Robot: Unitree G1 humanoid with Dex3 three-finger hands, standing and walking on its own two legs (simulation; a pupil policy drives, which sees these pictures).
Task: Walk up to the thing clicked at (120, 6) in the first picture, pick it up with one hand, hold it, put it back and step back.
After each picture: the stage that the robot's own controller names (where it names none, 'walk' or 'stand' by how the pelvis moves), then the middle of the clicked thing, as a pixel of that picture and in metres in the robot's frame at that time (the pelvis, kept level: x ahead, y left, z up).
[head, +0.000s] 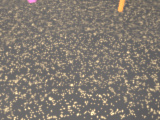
stand; (121, 3) +2.29 -0.63 -0.65
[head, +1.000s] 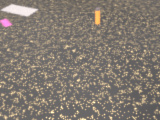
walk; (97, 16) +2.20 -0.10 -0.63
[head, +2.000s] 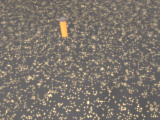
walk; (63, 27) +1.59 +0.28 -0.64
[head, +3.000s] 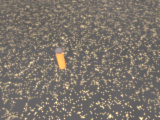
walk; (60, 58) +1.10 +0.28 -0.65
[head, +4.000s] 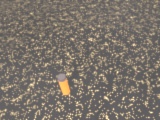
walk; (64, 84) +0.75 +0.27 -0.65
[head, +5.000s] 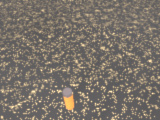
walk; (68, 99) +0.59 +0.17 -0.63
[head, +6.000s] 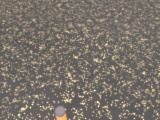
stand; (61, 117) +0.48 +0.17 -0.64
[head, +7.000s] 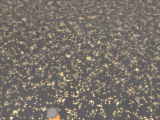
stand; (54, 119) +0.45 +0.21 -0.64
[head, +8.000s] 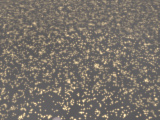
stand; out of the picture +0.41 +0.20 -0.65
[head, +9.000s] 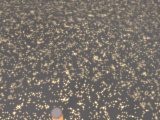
stand; (57, 118) +0.42 +0.17 -0.64
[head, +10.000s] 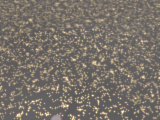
walk; out of the picture +0.40 +0.18 -0.66
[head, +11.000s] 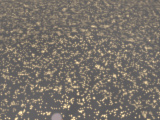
stand; out of the picture +0.44 +0.19 -0.65
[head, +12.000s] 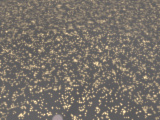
stand; out of the picture +0.42 +0.19 -0.65
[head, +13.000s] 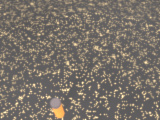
rise first; (57, 108) +0.45 +0.21 -0.63
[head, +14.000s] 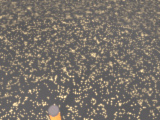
stand; (55, 116) +0.43 +0.17 -0.63
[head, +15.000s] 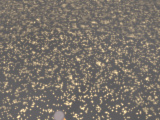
stand; out of the picture +0.44 +0.17 -0.65
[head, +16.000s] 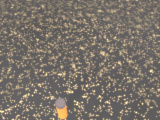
stand; (61, 109) +0.48 +0.16 -0.64
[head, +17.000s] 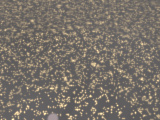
stand; out of the picture +0.43 +0.20 -0.66
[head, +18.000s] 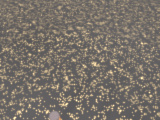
stand; out of the picture +0.46 +0.20 -0.66
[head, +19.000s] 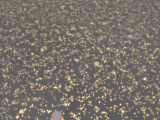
stand; out of the picture +0.45 +0.19 -0.66
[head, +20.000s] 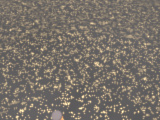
stand; out of the picture +0.46 +0.19 -0.66
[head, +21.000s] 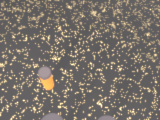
go down; (46, 79) +0.49 +0.19 -0.48
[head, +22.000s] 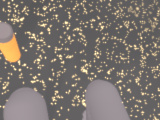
go down; (8, 45) +0.52 +0.25 -0.25
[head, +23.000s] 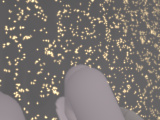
close in; out of the picture +0.50 +0.31 -0.17
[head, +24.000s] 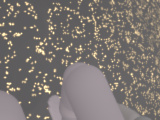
close; out of the picture +0.49 +0.32 -0.17
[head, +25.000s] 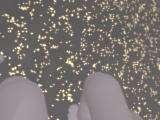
lift; out of the picture +0.40 +0.27 -0.13
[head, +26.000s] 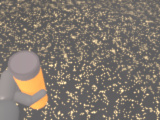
lift; (32, 85) +0.33 +0.17 +0.05
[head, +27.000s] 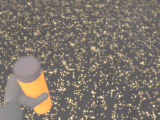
hold; (36, 89) +0.33 +0.16 +0.02
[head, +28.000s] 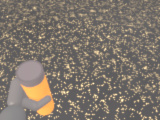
crouch; (38, 92) +0.32 +0.16 +0.02
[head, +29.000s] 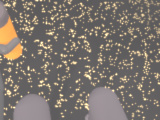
crouch; (3, 35) +0.49 +0.21 -0.05
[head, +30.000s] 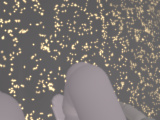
lower; out of the picture +0.47 +0.31 -0.18
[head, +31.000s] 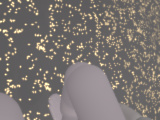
lower; out of the picture +0.47 +0.33 -0.18
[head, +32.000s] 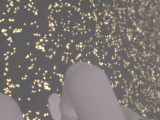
lower; out of the picture +0.47 +0.33 -0.18
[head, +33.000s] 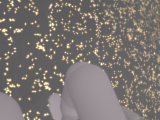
lower; out of the picture +0.47 +0.33 -0.18
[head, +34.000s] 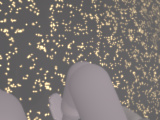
loosen; out of the picture +0.47 +0.31 -0.18
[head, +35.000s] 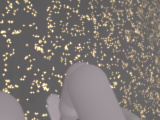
withdraw; out of the picture +0.47 +0.31 -0.18
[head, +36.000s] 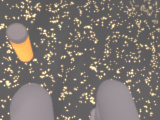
walk; (22, 45) +0.50 +0.25 -0.25
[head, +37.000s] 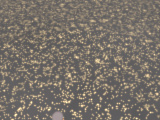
stand; out of the picture +0.44 +0.16 -0.59
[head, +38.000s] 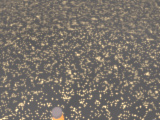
stand; (58, 119) +0.46 +0.18 -0.60
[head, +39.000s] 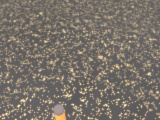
stand; (60, 116) +0.47 +0.17 -0.61
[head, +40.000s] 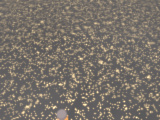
stand; out of the picture +0.48 +0.17 -0.65
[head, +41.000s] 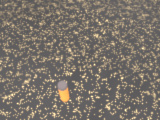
walk; (63, 91) +0.57 +0.17 -0.64
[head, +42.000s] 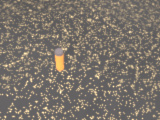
walk; (59, 60) +0.88 +0.14 -0.64
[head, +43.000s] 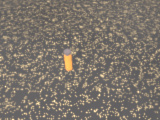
stand; (68, 60) +1.07 +0.18 -0.64
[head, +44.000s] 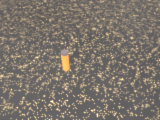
stand; (65, 60) +1.07 +0.20 -0.66
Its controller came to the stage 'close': yes
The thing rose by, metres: 0.67
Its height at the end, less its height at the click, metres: +0.00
